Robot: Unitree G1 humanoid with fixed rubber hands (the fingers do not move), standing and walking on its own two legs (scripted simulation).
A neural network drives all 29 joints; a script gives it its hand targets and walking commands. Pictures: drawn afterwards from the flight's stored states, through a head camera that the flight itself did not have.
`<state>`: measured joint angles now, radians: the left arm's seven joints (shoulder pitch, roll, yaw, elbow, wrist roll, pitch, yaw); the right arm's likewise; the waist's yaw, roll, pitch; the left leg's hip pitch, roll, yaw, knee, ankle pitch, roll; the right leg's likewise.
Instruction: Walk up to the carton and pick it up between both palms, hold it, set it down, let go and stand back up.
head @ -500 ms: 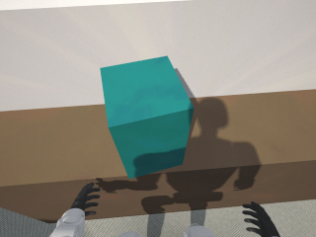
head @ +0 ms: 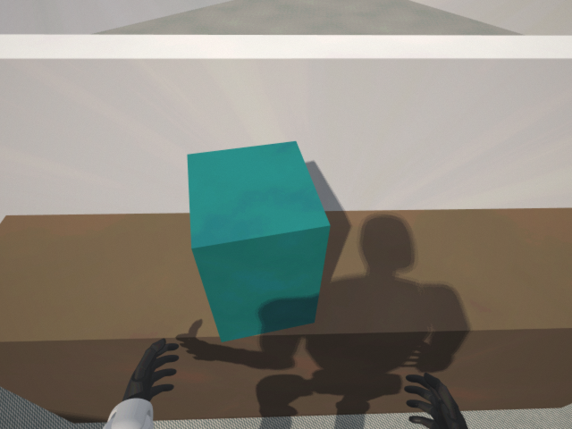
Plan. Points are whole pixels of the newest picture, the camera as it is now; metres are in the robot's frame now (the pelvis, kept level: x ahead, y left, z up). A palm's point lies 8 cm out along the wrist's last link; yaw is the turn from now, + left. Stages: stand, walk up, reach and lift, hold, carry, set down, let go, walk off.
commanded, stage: reach and lift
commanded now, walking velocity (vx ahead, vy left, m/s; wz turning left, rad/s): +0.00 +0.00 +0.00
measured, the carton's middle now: (256, 246) +0.40 +0.08 +0.00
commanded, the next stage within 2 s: none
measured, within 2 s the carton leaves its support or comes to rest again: neither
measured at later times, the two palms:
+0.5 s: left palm (150, 380) +0.20 +0.21 -0.05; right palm (437, 378) +0.21 -0.20 -0.05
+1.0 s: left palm (151, 354) +0.23 +0.21 -0.02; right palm (421, 335) +0.26 -0.18 -0.02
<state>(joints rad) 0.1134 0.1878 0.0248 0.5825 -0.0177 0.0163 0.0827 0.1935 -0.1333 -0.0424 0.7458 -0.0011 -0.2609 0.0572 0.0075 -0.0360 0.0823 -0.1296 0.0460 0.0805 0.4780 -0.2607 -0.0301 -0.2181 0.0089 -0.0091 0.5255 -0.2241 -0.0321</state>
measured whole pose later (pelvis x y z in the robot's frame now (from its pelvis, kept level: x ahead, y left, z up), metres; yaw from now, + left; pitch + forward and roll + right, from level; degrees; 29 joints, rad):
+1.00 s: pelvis +0.03 +0.01 +0.00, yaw +1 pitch -2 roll +0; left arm 0.14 0.07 -0.03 0.50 -0.05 -0.34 0.20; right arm 0.01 -0.21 0.10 0.84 0.30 -0.53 0.12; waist 0.07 -0.04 0.02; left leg -0.13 0.04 0.06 0.45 -0.29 -0.02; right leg -0.19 0.02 -0.01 0.46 -0.23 -0.02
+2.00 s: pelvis +0.01 -0.01 +0.01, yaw +1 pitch +0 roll +0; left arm -0.30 0.08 0.15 -0.03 -0.06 0.57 0.17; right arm -0.47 -0.26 0.10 0.42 0.34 0.15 -0.09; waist 0.09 -0.01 0.04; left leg -0.15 0.06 0.05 0.35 -0.19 -0.04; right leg -0.22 0.04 -0.01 0.35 -0.14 -0.04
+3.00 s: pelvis +0.02 +0.00 +0.01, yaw +4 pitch +3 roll -2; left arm -0.62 0.09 0.17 0.44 -0.04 0.41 0.16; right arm -0.87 -0.23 0.07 0.91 0.34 0.14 -0.13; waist 0.09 0.01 -0.01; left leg -0.25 0.06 -0.02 0.44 -0.24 -0.04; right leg -0.23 0.05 -0.06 0.33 -0.15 -0.04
